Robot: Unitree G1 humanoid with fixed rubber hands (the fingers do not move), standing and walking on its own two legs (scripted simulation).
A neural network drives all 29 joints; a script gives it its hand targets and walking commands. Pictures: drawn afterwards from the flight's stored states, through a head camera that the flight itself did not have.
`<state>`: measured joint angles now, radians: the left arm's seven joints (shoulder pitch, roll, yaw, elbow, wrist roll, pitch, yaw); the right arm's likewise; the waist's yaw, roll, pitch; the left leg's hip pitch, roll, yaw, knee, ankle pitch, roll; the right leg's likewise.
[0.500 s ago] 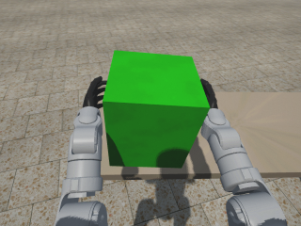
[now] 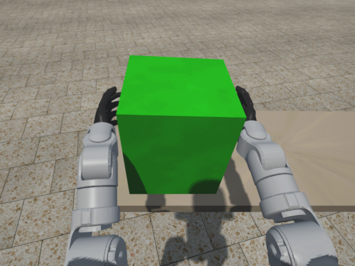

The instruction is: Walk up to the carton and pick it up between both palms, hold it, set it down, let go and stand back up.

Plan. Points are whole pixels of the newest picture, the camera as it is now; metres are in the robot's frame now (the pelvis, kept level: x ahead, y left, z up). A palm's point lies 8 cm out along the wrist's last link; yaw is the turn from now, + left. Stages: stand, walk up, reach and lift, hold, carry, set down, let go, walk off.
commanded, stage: hold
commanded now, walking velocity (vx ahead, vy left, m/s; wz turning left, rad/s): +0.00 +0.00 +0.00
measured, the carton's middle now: (175, 128) +0.38 +0.01 +0.15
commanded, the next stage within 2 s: none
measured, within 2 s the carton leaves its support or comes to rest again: neither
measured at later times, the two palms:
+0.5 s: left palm (104, 124) +0.36 +0.16 +0.18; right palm (245, 122) +0.36 -0.14 +0.18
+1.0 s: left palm (105, 124) +0.36 +0.16 +0.18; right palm (245, 122) +0.36 -0.14 +0.18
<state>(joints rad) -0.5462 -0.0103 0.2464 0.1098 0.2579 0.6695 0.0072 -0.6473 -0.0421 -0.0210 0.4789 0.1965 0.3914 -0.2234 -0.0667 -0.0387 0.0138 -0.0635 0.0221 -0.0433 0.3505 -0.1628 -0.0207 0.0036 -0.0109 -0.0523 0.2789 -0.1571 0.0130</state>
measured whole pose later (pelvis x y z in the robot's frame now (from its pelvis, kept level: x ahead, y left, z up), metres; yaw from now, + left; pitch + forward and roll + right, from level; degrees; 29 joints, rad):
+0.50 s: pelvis +0.00 +0.00 +0.00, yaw +0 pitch -7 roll -1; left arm -0.54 -0.01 0.25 0.10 0.26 0.67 0.00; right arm -0.64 -0.04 -0.01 0.47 0.20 0.39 -0.24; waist -0.07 -0.04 0.01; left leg -0.06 0.02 -0.05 0.35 -0.17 -0.02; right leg 0.01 -0.01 -0.05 0.28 -0.16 0.01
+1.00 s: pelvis +0.00 +0.00 +0.00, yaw +0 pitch -7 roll -1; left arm -0.53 -0.01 0.25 0.09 0.26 0.67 0.00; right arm -0.63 -0.04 0.00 0.45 0.21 0.39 -0.24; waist -0.07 -0.04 0.02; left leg -0.06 0.02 -0.05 0.35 -0.17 -0.02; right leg 0.01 -0.01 -0.04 0.28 -0.16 0.01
